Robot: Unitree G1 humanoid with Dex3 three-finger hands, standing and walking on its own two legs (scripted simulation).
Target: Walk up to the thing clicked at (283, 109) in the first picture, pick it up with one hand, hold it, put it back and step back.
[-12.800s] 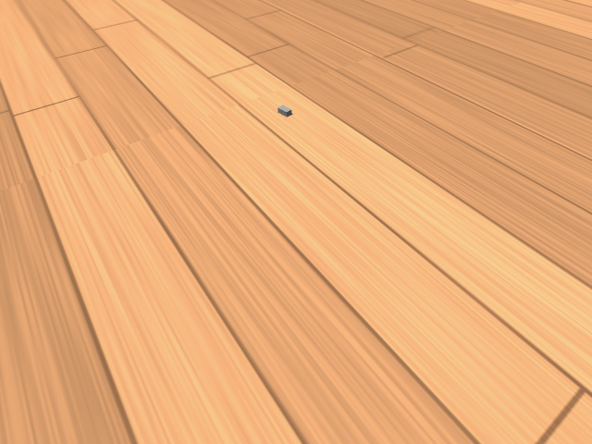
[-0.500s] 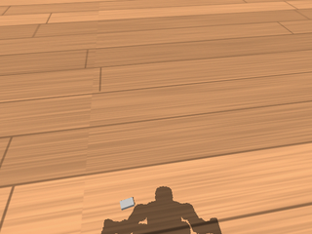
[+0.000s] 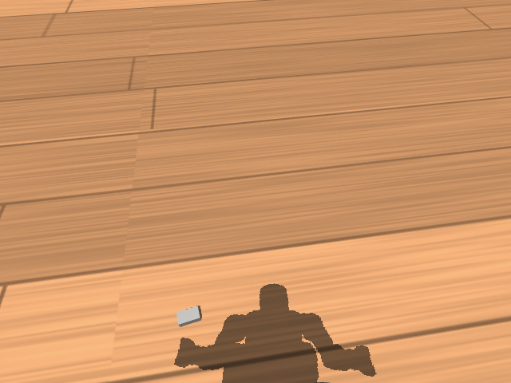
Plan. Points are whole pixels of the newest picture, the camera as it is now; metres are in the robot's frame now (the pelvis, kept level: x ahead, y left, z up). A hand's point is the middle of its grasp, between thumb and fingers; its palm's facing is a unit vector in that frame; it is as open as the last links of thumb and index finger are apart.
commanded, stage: walk up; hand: left
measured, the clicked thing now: (188, 316) +0.43 +0.27 -0.74
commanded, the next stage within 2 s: stand in 1.62 s
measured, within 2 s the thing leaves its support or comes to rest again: neither
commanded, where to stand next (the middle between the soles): +0.05 +0.03 m, yaw +0 degrees
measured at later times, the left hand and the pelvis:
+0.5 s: hand out of the picture +0.08 +0.30 -0.13, palm faces +0.01 -0.90 -0.43, open 7.4 cm; pelvis -0.01 +0.01 +0.01, yaw +0 degrees
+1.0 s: hand out of the picture +0.05 +0.28 -0.13, palm faces +0.00 -0.93 -0.38, open 7.4 cm; pelvis -0.02 +0.02 +0.02, yaw +1 degrees
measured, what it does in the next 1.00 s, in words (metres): stands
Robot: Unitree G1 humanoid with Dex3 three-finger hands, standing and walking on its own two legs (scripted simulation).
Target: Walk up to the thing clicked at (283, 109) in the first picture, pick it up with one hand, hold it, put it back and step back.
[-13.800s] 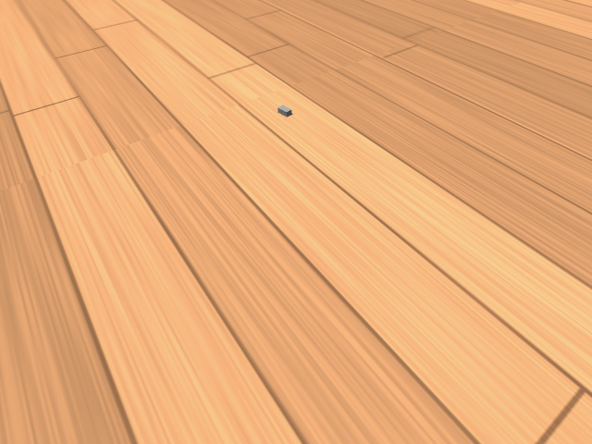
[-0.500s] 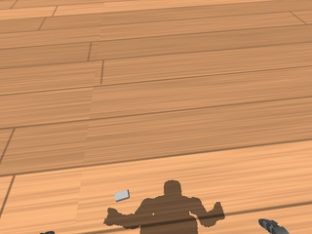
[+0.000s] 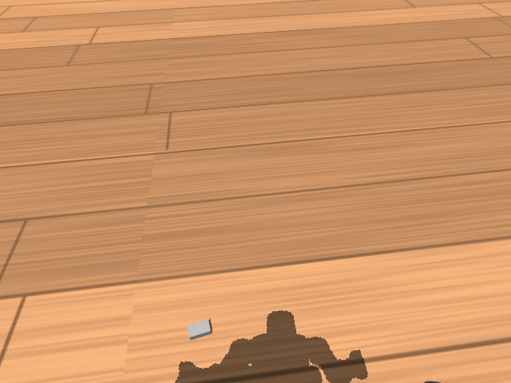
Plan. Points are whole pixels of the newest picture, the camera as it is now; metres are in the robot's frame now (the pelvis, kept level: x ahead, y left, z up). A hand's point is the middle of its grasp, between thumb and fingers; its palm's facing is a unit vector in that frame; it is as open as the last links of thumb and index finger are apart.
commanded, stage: walk up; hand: left
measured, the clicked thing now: (199, 329) +0.45 +0.25 -0.76
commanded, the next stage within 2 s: stand in 0.62 s
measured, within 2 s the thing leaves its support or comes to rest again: neither
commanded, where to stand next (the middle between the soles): +0.07 +0.01 m, yaw -1 degrees
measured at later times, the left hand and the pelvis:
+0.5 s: hand out of the picture +0.09 +0.26 -0.15, palm faces -0.02 -0.92 -0.38, open 7.4 cm; pelvis +0.01 -0.01 +0.00, yaw +0 degrees
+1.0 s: hand out of the picture +0.09 +0.23 -0.15, palm faces -0.04 -0.95 -0.32, open 7.4 cm; pelvis +0.02 -0.02 +0.01, yaw +0 degrees
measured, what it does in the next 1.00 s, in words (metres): stands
